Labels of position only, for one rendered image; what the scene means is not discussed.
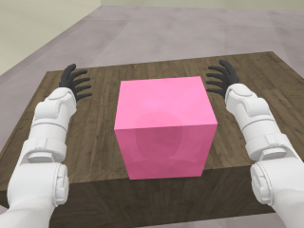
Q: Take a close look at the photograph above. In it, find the left robot upper arm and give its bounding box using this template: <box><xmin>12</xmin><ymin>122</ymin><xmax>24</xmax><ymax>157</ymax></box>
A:
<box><xmin>0</xmin><ymin>162</ymin><xmax>69</xmax><ymax>228</ymax></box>

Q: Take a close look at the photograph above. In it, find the carton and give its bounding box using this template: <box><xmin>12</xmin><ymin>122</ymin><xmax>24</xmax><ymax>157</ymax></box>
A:
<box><xmin>114</xmin><ymin>76</ymin><xmax>218</xmax><ymax>180</ymax></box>

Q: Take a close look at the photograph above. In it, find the robot right hand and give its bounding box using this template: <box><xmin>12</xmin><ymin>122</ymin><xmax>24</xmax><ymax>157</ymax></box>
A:
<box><xmin>206</xmin><ymin>59</ymin><xmax>239</xmax><ymax>99</ymax></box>

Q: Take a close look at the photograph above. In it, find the pedestal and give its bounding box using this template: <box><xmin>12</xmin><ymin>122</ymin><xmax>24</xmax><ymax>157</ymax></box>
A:
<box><xmin>0</xmin><ymin>51</ymin><xmax>304</xmax><ymax>228</ymax></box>

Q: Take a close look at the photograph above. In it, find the right robot forearm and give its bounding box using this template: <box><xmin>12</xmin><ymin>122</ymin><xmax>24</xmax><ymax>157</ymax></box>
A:
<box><xmin>225</xmin><ymin>84</ymin><xmax>304</xmax><ymax>165</ymax></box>

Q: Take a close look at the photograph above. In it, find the left robot forearm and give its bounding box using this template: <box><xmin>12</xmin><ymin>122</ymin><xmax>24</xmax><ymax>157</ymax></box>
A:
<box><xmin>7</xmin><ymin>87</ymin><xmax>77</xmax><ymax>207</ymax></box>

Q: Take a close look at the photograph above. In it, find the robot left hand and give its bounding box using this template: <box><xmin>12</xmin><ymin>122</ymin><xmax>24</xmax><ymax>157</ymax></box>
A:
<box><xmin>59</xmin><ymin>64</ymin><xmax>92</xmax><ymax>103</ymax></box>

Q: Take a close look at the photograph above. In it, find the right robot upper arm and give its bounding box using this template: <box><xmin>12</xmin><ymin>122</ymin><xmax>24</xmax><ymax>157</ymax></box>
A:
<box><xmin>250</xmin><ymin>157</ymin><xmax>304</xmax><ymax>228</ymax></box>

